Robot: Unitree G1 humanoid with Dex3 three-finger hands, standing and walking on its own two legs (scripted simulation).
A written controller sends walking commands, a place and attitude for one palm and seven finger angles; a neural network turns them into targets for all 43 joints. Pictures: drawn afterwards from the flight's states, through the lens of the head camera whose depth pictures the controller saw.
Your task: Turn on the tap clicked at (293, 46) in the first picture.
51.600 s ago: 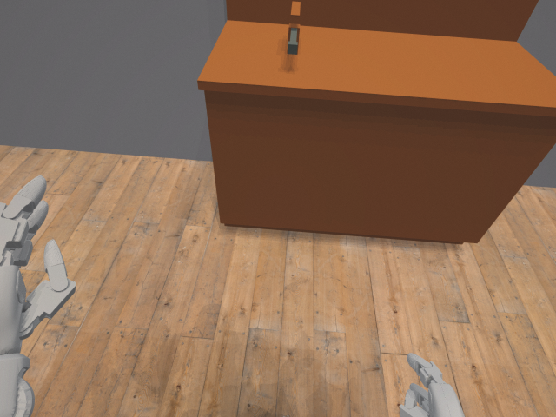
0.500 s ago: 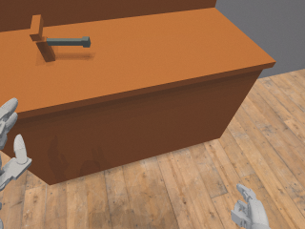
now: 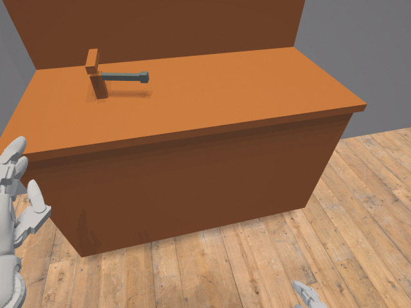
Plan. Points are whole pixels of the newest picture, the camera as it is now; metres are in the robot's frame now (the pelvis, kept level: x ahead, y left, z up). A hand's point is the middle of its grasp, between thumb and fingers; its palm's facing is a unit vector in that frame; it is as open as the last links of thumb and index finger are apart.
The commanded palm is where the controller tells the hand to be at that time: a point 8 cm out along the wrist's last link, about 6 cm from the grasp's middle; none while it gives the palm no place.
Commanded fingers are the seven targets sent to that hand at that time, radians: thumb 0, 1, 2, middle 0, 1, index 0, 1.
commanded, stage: stand and check the lever's angle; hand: left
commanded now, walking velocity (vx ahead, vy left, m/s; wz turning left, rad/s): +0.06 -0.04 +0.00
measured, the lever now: (144, 77) +0.79 +0.24 +0.08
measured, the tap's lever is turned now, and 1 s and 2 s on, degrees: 75 75 75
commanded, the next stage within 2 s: stand and wait in 0.28 s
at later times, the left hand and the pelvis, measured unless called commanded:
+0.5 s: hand (67, 190) +0.26 +0.24 +0.16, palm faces +0.36 -0.84 -0.40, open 7.4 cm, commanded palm +0.20 +0.28 +0.18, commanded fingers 0.00 0.90 0.90 -0.20 -0.30 -0.20 -0.30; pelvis +0.04 +0.00 +0.00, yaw -1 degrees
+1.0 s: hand (43, 200) +0.24 +0.27 +0.15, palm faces +0.37 -0.85 -0.38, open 7.4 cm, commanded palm +0.19 +0.30 +0.18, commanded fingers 0.00 0.90 0.90 -0.20 -0.30 -0.20 -0.30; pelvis +0.02 +0.03 +0.01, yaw -1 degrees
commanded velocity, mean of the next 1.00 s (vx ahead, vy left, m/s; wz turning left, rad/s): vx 0.00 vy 0.00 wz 0.00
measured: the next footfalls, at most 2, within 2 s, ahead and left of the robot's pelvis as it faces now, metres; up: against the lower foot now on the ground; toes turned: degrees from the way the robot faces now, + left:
none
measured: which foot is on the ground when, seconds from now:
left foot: down 0.00-1.00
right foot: down 0.00-1.00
